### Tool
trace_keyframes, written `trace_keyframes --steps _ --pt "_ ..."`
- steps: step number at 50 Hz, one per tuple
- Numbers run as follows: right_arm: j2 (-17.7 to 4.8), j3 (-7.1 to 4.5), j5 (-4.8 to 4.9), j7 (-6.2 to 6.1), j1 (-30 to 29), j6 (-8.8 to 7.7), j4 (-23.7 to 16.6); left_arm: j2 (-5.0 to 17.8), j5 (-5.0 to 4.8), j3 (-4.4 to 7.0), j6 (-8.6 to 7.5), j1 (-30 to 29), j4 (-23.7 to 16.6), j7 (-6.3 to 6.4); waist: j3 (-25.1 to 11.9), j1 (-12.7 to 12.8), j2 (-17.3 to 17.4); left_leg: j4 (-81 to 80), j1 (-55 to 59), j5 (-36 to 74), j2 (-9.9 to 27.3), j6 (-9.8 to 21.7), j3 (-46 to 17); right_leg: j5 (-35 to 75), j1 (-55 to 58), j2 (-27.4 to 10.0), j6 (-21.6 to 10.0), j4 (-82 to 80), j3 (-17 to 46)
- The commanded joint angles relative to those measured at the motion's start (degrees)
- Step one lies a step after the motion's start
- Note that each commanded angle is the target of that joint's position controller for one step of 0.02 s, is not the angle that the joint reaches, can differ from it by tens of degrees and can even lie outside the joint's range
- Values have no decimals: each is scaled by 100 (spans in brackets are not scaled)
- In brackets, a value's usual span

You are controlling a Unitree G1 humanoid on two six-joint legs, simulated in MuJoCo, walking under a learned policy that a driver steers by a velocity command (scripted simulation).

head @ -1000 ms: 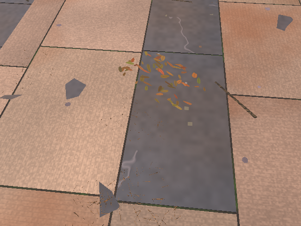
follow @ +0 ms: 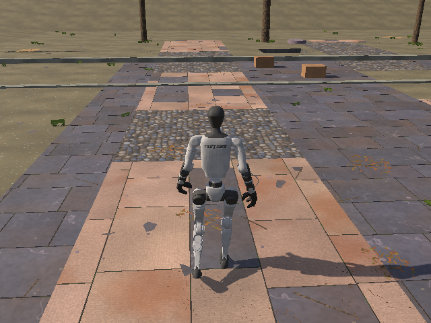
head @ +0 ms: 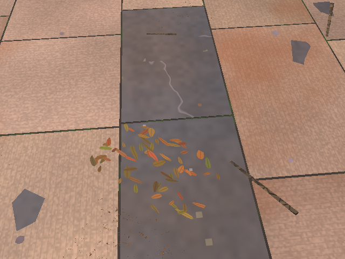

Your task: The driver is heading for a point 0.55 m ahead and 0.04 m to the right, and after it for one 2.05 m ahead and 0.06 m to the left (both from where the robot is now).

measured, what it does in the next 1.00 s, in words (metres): walks ahead: left foot, then right foot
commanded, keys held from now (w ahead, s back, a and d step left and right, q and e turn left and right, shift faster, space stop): w+e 0.22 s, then w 0.56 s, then w+q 0.22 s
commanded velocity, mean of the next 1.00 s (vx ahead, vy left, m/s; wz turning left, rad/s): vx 0.50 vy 0.00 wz -0.19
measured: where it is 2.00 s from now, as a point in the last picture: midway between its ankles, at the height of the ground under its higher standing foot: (183, 126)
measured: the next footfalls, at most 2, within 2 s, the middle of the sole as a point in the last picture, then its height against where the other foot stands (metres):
left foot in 0.40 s outside the picture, level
right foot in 0.92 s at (228, 210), level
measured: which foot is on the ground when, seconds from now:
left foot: up 0.00-0.38, down 0.40-0.94, up 0.96-1.00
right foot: down 0.00-0.42, up 0.44-0.90, down 0.92-1.00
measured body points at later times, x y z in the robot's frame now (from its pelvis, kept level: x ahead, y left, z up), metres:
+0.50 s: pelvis +0.29 +0.03 +0.01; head +0.31 +0.03 +0.46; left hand +0.40 +0.29 -0.12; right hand +0.42 -0.26 -0.07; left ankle +0.38 +0.11 -0.72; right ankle +0.12 -0.07 -0.64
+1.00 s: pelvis +0.53 -0.07 +0.01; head +0.56 -0.09 +0.46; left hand +0.79 +0.12 -0.06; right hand +0.48 -0.35 -0.13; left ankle +0.42 +0.10 -0.65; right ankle +0.59 -0.19 -0.72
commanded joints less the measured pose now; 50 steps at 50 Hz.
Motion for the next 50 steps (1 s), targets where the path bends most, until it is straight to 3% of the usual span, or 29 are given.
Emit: trace_keyframes --steps 1,3,5,7,11,14,17,19,20,21,22,23,24,25,26,28,30,32,37,41,43,44,45,46,47,48,49,50 --pt "-794 -157 3 -5 -497 -361 -759 763 2 234 -13 864 -208 86 -823 383 82 702 -2926 598 376 95 -501 686 2967 -1650 -1179 -1755 2731" --pt "-776 -223 -115 -45 -348 -204 -807 588 73 177 -9 525 -373 103 -588 20 -99 154 -2213 858 559 -21 -502 1248 1927 -1346 -1126 -2054 2267" --pt "-610 -209 -155 -62 -296 -81 -871 688 46 216 -39 585 -383 148 -521 -59 -208 -265 -2053 1056 536 -190 -382 1681 1463 -1220 -1187 -2176 1950" --pt "-525 -185 -175 -90 -675 -35 -1042 838 22 263 -45 760 -351 225 -375 23 -234 -954 -2154 1613 451 -333 -299 1822 1234 -1087 -1119 -2226 1709" --pt "-333 -104 -125 -32 -1585 -86 -1287 875 -44 280 35 1152 -263 323 -307 400 -411 -2752 -1775 2962 95 -355 -264 1161 1175 -782 -756 -2038 1542" --pt "-415 -107 -45 78 -1922 -160 -1376 830 -55 252 60 1444 -135 340 -291 587 -508 -3320 -1589 3272 11 -280 -288 783 1545 -1019 -701 -1870 1796" --pt "-604 -171 -49 157 -1961 -236 -1453 815 -18 245 88 1557 -54 353 -244 541 -583 -3666 -1557 2708 1 -33 -338 877 2175 -1329 -610 -1461 2208" --pt "-712 -240 -61 141 -1491 -272 -1359 824 0 247 124 1421 -68 348 -348 244 -688 -3960 -928 2360 -111 207 -152 1633 2331 -1282 -478 -1017 2237" --pt "-885 -327 -112 105 -891 -293 -1221 673 25 191 121 1357 -113 331 -763 -41 -599 -3998 29 2470 9 425 -219 2188 2195 -975 -331 -283 2029" --pt "-1196 -406 -167 68 43 -295 -1130 461 115 87 107 1316 -241 327 -1571 -435 -61 -3838 1513 2603 885 828 -1138 1388 1456 -610 -121 1258 1602" --pt "-1621 -553 -159 109 670 -217 -843 107 -46 -16 22 2206 -233 317 -2195 -179 1799 -4210 3444 1513 2002 1817 -3618 -1375 -721 262 321 3205 985" --pt "-1088 -429 10 148 736 -195 -819 525 -95 27 -24 2091 -149 315 -1891 -317 1458 -4693 3393 241 2136 1753 -4434 -2245 -1588 14 333 3906 1301" --pt "-780 -338 24 132 410 -169 -874 829 -114 110 -35 1404 -255 301 -1051 -409 813 -4797 2687 144 1916 1494 -3654 -1759 -1859 -235 317 4084 1272" --pt "-711 -285 -45 128 51 -120 -954 765 -45 88 -40 975 -368 301 -649 -287 306 -4895 1961 673 1669 1346 -2971 -1315 -1718 -499 325 3904 981" --pt "-616 -245 -74 141 -148 -97 -945 687 47 96 -58 749 -444 286 -307 -167 202 -5057 1396 1280 1463 1346 -2560 -1028 -1634 -672 353 3525 862" --pt "-498 -192 -109 157 -275 -113 -923 517 51 98 -29 884 -422 257 -297 60 502 -5285 878 2008 1131 1262 -1963 -760 -1126 -878 398 3037 735" --pt "-603 -216 -49 155 -192 -134 -835 345 56 59 6 890 -421 253 -313 103 575 -5438 704 2553 1067 1345 -1578 -645 -1052 -920 481 2629 570" --pt "-787 -266 -25 116 -99 -113 -745 243 86 11 3 518 -547 261 -233 35 469 -5584 674 2899 1082 1391 -1313 -227 -1177 -972 574 1979 483" --pt "-926 -278 48 67 252 -11 -509 131 44 -47 -64 -350 -706 187 -108 -274 449 -5596 693 2901 868 1147 -675 1172 -745 -800 608 342 280" --pt "-957 -275 95 59 621 91 -296 216 -11 -18 -131 -948 -949 84 84 -409 459 -5341 1051 2804 1121 1094 -910 1032 -617 -647 498 -238 280" --pt "-1066 -311 104 20 590 159 -263 354 -9 37 -192 -850 -972 45 52 -236 529 -5071 1245 2974 1240 1004 -1105 671 -308 -569 387 -520 311" --pt "-1139 -332 108 2 494 190 -270 448 3 87 -219 -563 -902 52 -75 -27 562 -4787 1218 3346 1212 933 -1108 586 179 -481 316 -691 237" --pt "-1094 -308 103 -10 426 202 -287 635 32 196 -230 54 -718 92 -439 303 493 -4145 1048 3984 972 799 -942 612 1142 -383 187 -873 139" --pt "-858 -215 33 -8 340 183 -380 949 112 319 -233 991 -533 158 -1162 732 319 -2889 320 3629 653 589 -707 786 2674 -897 -78 -652 558" --pt "-271 -36 -38 -8 737 99 -562 1511 236 452 -183 1801 -446 223 -2128 818 -912 -717 -1722 1431 -115 180 -192 597 4936 -2392 -711 -632 2497" --pt "-342 -28 97 5 1003 16 -516 1276 185 394 -126 1980 -353 203 -2606 781 -1656 404 -2656 -779 -296 107 -672 -400 5133 -2918 -1144 -1365 4152" --pt "-864 -189 216 5 613 16 -538 894 117 276 -117 1662 -351 203 -1659 775 -1024 861 -3084 -428 19 112 -823 -920 4380 -2697 -909 -1565 3532" --pt "-886 -211 200 2 234 42 -625 676 85 200 -116 1292 -367 201 -1063 646 -759 790 -3093 70 259 126 -661 -877 3602 -2463 -710 -1722 2750"
Keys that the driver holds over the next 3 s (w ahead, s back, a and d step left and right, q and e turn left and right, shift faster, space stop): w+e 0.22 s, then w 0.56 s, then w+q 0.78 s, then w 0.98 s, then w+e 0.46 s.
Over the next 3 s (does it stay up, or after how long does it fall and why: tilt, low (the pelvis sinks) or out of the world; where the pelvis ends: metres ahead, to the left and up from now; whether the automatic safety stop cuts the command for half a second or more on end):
stays up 1.60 0.11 0.01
